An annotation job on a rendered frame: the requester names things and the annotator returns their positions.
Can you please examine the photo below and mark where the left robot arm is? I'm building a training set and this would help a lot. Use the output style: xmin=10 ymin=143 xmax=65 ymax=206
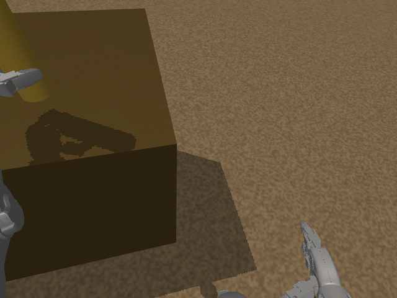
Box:
xmin=0 ymin=167 xmax=24 ymax=298

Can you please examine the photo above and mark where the can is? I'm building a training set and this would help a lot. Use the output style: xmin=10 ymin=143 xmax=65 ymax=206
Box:
xmin=0 ymin=0 xmax=53 ymax=102

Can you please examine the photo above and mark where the right robot hand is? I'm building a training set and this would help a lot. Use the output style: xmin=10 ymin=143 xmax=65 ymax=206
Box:
xmin=279 ymin=221 xmax=342 ymax=298

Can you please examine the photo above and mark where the right robot arm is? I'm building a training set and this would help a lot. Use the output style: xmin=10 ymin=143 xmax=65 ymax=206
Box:
xmin=317 ymin=284 xmax=351 ymax=298

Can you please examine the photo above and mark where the left robot hand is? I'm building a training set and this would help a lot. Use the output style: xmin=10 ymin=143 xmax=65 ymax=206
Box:
xmin=0 ymin=67 xmax=43 ymax=97

